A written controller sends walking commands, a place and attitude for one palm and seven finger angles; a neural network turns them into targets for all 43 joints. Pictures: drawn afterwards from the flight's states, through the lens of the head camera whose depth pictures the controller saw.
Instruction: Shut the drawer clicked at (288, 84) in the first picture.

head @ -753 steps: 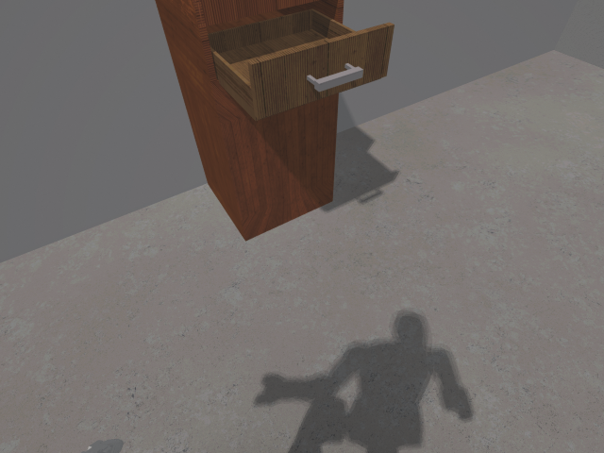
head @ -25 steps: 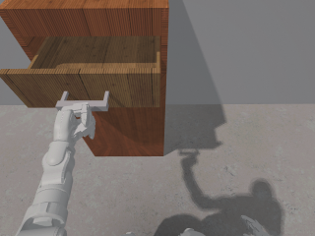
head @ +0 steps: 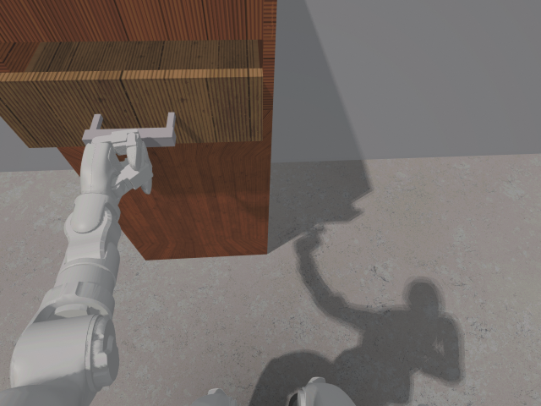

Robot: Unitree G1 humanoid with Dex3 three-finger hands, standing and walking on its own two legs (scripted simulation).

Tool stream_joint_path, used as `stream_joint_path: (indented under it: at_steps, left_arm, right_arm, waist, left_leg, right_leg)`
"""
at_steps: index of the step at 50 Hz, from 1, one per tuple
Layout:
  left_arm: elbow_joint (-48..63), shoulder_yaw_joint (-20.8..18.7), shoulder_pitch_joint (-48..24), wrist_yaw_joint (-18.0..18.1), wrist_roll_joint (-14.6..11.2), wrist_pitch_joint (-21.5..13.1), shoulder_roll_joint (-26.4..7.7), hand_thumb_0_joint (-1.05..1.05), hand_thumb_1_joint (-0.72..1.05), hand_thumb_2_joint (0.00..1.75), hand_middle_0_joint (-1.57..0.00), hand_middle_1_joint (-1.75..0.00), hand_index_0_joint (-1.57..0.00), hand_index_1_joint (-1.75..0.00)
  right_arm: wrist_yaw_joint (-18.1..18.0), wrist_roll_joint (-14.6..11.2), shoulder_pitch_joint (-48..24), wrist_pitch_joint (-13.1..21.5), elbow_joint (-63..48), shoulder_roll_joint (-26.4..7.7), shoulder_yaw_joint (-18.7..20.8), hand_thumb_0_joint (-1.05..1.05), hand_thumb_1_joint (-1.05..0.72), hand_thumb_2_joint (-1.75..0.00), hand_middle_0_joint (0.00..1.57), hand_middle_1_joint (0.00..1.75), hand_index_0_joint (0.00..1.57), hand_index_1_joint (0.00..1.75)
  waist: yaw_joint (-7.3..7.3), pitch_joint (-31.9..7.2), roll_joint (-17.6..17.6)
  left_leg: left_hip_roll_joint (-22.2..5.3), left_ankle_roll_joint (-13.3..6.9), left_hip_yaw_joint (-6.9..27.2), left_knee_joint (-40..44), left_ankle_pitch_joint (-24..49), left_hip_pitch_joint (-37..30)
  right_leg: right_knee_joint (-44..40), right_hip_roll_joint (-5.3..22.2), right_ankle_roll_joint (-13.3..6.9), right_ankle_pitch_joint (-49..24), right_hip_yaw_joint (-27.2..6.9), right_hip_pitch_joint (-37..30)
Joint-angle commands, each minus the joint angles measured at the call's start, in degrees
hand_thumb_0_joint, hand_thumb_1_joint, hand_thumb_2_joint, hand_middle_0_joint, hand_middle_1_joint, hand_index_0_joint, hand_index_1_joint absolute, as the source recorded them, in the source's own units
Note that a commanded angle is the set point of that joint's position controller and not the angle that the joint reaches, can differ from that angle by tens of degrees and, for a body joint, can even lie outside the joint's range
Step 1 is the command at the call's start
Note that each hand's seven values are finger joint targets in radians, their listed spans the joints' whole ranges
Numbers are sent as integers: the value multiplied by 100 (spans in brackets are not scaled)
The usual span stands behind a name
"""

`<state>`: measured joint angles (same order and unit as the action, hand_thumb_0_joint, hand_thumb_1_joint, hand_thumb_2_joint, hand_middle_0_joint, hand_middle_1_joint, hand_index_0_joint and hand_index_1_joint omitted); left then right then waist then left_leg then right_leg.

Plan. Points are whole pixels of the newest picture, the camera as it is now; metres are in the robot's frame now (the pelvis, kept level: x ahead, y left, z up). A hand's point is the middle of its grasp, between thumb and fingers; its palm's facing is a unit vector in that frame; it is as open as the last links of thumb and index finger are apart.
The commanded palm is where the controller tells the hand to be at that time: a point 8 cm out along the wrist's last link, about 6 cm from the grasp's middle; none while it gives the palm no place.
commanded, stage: push the drawer shut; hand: left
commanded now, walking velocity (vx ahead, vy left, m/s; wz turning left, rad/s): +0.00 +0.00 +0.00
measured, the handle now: (132, 128) +0.52 +0.21 +0.08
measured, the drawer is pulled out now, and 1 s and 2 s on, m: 0.09 0.00 0.00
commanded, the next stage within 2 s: pull the fist back off the drawer in 1.06 s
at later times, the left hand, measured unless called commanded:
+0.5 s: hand (153, 141) +0.50 +0.17 +0.07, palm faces +0.04 -1.00 -0.02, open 3.2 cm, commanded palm +0.48 +0.22 +0.08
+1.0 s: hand (149, 123) +0.54 +0.18 +0.07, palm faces +0.04 -1.00 -0.02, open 2.8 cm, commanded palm +0.55 +0.22 +0.08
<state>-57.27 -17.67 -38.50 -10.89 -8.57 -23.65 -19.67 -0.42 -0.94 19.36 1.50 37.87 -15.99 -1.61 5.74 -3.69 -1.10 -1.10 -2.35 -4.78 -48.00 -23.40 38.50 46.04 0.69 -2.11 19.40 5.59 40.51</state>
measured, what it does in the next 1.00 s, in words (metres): stands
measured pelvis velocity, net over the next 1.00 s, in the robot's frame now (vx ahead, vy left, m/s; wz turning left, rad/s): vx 0.00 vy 0.00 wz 0.00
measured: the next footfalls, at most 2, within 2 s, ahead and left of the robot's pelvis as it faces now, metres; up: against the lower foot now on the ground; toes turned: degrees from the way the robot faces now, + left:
none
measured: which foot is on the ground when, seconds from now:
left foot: down 0.00-1.00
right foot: down 0.00-1.00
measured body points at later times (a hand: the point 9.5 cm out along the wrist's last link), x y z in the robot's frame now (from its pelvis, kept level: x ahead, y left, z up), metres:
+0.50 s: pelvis +0.00 +0.00 -0.01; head +0.11 +0.01 +0.43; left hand +0.49 +0.22 +0.08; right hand +0.02 -0.26 -0.13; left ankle +0.00 +0.09 -0.70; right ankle +0.03 -0.10 -0.70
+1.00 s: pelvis +0.00 +0.00 -0.02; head +0.14 +0.02 +0.41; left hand +0.53 +0.24 +0.07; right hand -0.04 -0.26 -0.12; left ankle +0.00 +0.09 -0.70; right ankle +0.03 -0.10 -0.70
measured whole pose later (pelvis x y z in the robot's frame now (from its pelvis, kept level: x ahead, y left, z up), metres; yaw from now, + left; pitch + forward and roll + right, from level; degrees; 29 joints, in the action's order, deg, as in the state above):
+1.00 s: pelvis +0.00 +0.00 -0.02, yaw +0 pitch +22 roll -3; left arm -75.8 -23.8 -60.4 -11.2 -2.0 -22.0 -32.7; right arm 0.5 1.6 24.8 -2.3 37.8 -16.7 -3.3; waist 12.3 -4.2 -2.0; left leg -2.6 -2.5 -2.7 -54.1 -25.1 51.0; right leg 48.5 -0.5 -2.2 19.5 7.5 50.8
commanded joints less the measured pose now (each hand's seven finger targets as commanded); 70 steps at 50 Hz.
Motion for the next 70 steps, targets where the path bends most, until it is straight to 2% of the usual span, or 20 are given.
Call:
stream_joint_path:
  at_steps: [1, 5, 10, 12, 14, 17, 19, 24, 25, 27, 30, 32, 35, 37, 41, 45, 49, 57, 63, 70]
  left_arm:
    - [1190, -280, -2509, 88, -64, -442, -1319, 0, 90, 90, -140, -160, -140, -160]
    - [1181, -121, -2759, 155, 18, -475, -1167, 0, 90, 90, -140, -160, -140, -160]
    - [828, -163, -3270, 266, 129, -497, -1286, 0, 90, 90, -140, -160, -140, -160]
    - [783, -418, -3197, 291, 185, -528, -1636, 0, 90, 90, -140, -160, -140, -160]
    - [619, -201, -3520, 264, 196, -500, -1386, 0, 90, 90, -140, -160, -140, -160]
    - [522, -464, -3728, 248, 239, -500, -1790, 0, 90, 90, -140, -160, -140, -160]
    - [426, -396, -3749, 196, 257, -491, -1718, 0, 90, 90, -140, -160, -140, -160]
    - [266, -635, -3885, 128, 247, -436, -2078, 0, 90, 90, -140, -160, -140, -160]
    - [235, -485, -4000, 104, 258, -423, -1924, 0, 90, 90, -140, -160, -140, -160]
    - [174, -661, -4099, 125, 266, -418, -2167, 0, 90, 90, -140, -160, -140, -160]
    - [114, -554, -4344, 127, 322, -370, -2135, 0, 90, 90, -140, -160, -140, -160]
    - [-121, -727, -4367, 151, 352, -319, -2361, 0, 90, 90, -140, -160, -140, -160]
    - [-170, -602, -4730, 139, 421, -270, -2343, 0, 90, 90, -140, -160, -140, -160]
    - [-295, -817, -4724, 150, 465, -246, -2660, 0, 90, 90, -140, -160, -140, -160]
    - [-283, -770, -4910, 156, 499, -234, -2650, 0, 90, 90, -140, -160, -140, -160]
    - [-431, -753, -5376, 157, 513, -168, -2791, 0, 90, 90, -140, -160, -140, -160]
    - [-439, -627, -5853, 176, 560, -173, -2814, 0, 90, 90, -140, -160, -140, -160]
    - [-611, -348, -6399, 176, 524, -86, -2693, 0, 90, 90, -140, -160, -140, -160]
    - [-669, -532, -6385, 162, 545, -12, -2925, 0, 90, 90, -140, -160, -140, -160]
    - [-584, -574, -5793, 199, 520, -19, -2664, 0, 90, 90, -140, -160, -140, -160]
  right_arm:
    - [-34, 29, 580, 108, -492, -853, 358, 0, -90, -90, 20, 30, 20, 30]
    - [0, 37, 635, 20, -470, -838, 369, 0, -90, -90, 20, 30, 20, 30]
    - [6, 70, 753, -51, -372, -869, 362, 0, -90, -90, 20, 30, 20, 30]
    - [-2, 98, 828, -75, -390, -922, 368, 0, -90, -90, 20, 30, 20, 30]
    - [14, 93, 841, -86, -353, -881, 343, 0, -90, -90, 20, 30, 20, 30]
    - [-3, 117, 927, -105, -353, -926, 334, 0, -90, -90, 20, 30, 20, 30]
    - [3, 114, 942, -117, -371, -901, 321, 0, -90, -90, 20, 30, 20, 30]
    - [-3, 139, 1070, -165, -385, -949, 296, 0, -90, -90, 20, 30, 20, 30]
    - [1, 136, 1069, -175, -379, -931, 294, 0, -90, -90, 20, 30, 20, 30]
    - [0, 161, 1161, -193, -351, -978, 300, 0, -90, -90, 20, 30, 20, 30]
    - [6, 166, 1218, -217, -353, -975, 289, 0, -90, -90, 20, 30, 20, 30]
    - [-2, 183, 1317, -239, -306, -1022, 292, 0, -90, -90, 20, 30, 20, 30]
    - [7, 204, 1396, -256, -275, -1024, 272, 0, -90, -90, 20, 30, 20, 30]
    - [-2, 231, 1497, -278, -272, -1079, 269, 0, -90, -90, 20, 30, 20, 30]
    - [24, 269, 1603, -307, -280, -1078, 262, 0, -90, -90, 20, 30, 20, 30]
    - [-1, 254, 1672, -326, -211, -1102, 238, 0, -90, -90, 20, 30, 20, 30]
    - [-20, 273, 1726, -273, -137, -1128, 215, 0, -90, -90, 20, 30, 20, 30]
    - [-59, 292, 1828, -76, -39, -1217, 143, 0, -90, -90, 20, 30, 20, 30]
    - [-32, 332, 1885, -52, -103, -1261, 108, 0, -90, -90, 20, 30, 20, 30]
    - [66, 353, 1809, -143, -241, -1247, 162, 0, -90, -90, 20, 30, 20, 30]
  waist:
    - [79, -2474, -81]
    - [146, -2360, -317]
    - [286, -2170, -187]
    - [213, -2395, -239]
    - [376, -2270, -144]
    - [357, -2428, -268]
    - [383, -2513, -396]
    - [410, -2589, -392]
    - [487, -2559, -429]
    - [487, -2553, -365]
    - [594, -2621, -473]
    - [640, -2537, -267]
    - [735, -2587, -580]
    - [731, -2667, -477]
    - [786, -2904, -712]
    - [999, -2662, -456]
    - [1139, -2681, -882]
    - [1377, -2685, -1139]
    - [1283, -2816, -1122]
    - [1087, -2745, -1044]
  left_leg:
    - [56, 97, 577, 550, 1738, -985]
    - [5, 137, 660, 540, 1866, -1204]
    - [10, 106, 685, 510, 1533, -994]
    - [14, 102, 699, 462, 1651, -1020]
    - [7, 87, 701, 435, 1514, -958]
    - [39, 59, 668, 370, 1470, -807]
    - [34, 75, 669, 339, 1564, -886]
    - [31, 57, 645, 259, 1722, -705]
    - [18, 59, 659, 252, 1645, -750]
    - [15, 43, 682, 211, 1697, -671]
    - [22, 34, 659, 180, 1594, -616]
    - [8, 9, 679, 128, 1574, -484]
    - [4, 22, 704, 86, 1576, -531]
    - [0, 7, 718, 42, 1642, -439]
    - [-19, 24, 750, -22, 1888, -613]
    - [-14, -31, 734, -57, 1471, -193]
    - [-48, -8, 851, -88, 1330, -423]
    - [-113, -6, 1038, -104, 948, -537]
    - [-112, 30, 1102, -118, 930, -493]
    - [-108, 52, 1115, -26, 822, -623]
  right_leg:
    - [-381, -137, 91, -1578, -514, -1366]
    - [-350, -163, 72, -1459, -433, -1006]
    - [-358, -174, 84, -1192, -440, -795]
    - [-300, -187, 64, -1273, -463, -866]
    - [-340, -193, 93, -1174, -456, -724]
    - [-312, -197, 85, -1222, -534, -846]
    - [-296, -203, 85, -1275, -518, -798]
    - [-259, -215, 97, -1480, -551, -891]
    - [-279, -217, 106, -1374, -532, -757]
    - [-266, -234, 97, -1408, -542, -788]
    - [-287, -226, 125, -1345, -566, -727]
    - [-289, -246, 124, -1336, -555, -692]
    - [-286, -242, 130, -1259, -560, -508]
    - [-258, -254, 117, -1316, -555, -563]
    - [-230, -264, 124, -1440, -537, -480]
    - [-323, -273, 171, -1173, -589, -457]
    - [-316, -280, 150, -792, -519, 27]
    - [-270, -281, 141, -299, -421, 648]
    - [-200, -294, 107, -246, -367, 609]
    - [-233, -291, 88, -183, -341, 619]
